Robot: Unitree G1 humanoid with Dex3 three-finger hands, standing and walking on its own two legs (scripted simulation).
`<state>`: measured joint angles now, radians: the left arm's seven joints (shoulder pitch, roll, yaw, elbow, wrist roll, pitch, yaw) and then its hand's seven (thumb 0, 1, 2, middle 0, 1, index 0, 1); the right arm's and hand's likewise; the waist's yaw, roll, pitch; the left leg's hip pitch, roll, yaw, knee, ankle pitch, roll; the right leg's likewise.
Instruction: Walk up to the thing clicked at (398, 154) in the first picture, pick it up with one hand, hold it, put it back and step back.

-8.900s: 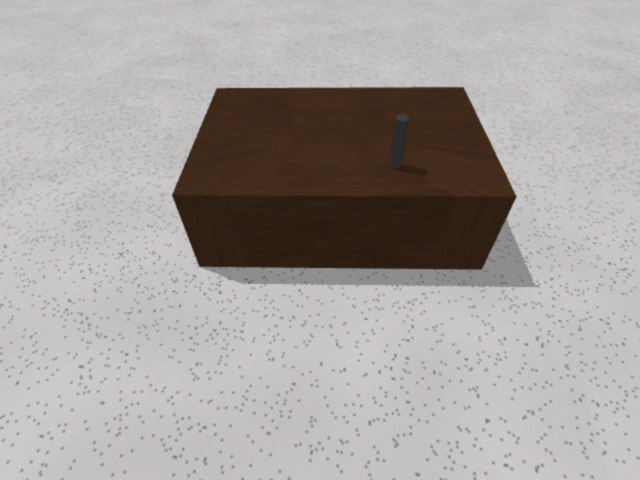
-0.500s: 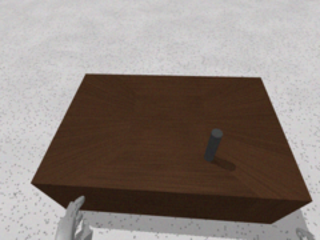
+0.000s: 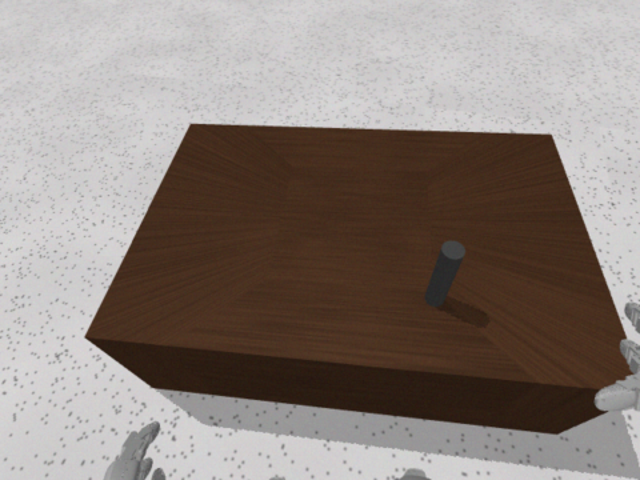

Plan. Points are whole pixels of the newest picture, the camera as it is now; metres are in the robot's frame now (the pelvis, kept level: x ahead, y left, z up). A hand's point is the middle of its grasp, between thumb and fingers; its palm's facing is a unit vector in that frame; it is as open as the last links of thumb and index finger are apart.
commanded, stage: go down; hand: right
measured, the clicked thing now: (442, 276) +0.55 -0.17 -0.24
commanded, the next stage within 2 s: approach in 0.78 s
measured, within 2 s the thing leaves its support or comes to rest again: neither
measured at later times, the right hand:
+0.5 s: hand (626, 290) +0.39 -0.34 +0.00, palm faces +0.10 +0.99 -0.09, open 17.7 cm
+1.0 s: hand (633, 266) +0.42 -0.35 +0.01, palm faces +0.10 +0.99 -0.05, open 17.6 cm
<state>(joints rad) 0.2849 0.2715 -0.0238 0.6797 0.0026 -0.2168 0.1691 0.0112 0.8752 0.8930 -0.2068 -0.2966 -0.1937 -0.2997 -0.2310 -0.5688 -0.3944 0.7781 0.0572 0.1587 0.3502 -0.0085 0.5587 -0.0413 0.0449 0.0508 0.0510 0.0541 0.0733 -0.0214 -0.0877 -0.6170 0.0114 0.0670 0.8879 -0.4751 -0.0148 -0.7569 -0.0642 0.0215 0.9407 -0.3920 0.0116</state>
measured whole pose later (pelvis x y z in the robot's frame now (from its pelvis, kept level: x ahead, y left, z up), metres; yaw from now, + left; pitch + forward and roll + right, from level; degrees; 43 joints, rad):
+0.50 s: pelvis -0.01 +0.00 -0.02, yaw +2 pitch +18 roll +3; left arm 0.35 0.31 -0.05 0.68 0.01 -0.14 0.08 0.01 0.91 0.89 -0.19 -0.30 -0.19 -0.29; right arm -0.61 -0.78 -0.56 1.23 0.06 -0.23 0.50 -0.01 0.60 -0.03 0.05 0.05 0.05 0.05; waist 0.12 0.02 -0.08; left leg -0.81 0.00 0.05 0.97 -0.48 -0.02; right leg -0.94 -0.08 0.01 1.02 -0.40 0.00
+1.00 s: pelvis +0.00 -0.02 -0.02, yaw +2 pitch +20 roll +5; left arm 0.35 0.31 -0.06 0.66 0.01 -0.09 0.03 0.01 0.90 0.90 -0.19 -0.30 -0.18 -0.30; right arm -0.68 -0.80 -0.58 1.25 0.08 -0.28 0.53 -0.01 0.57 -0.05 0.05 0.05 0.05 0.05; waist 0.12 0.02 -0.10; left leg -0.84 0.00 0.05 0.97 -0.48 -0.03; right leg -0.99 -0.08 0.01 1.05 -0.42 -0.01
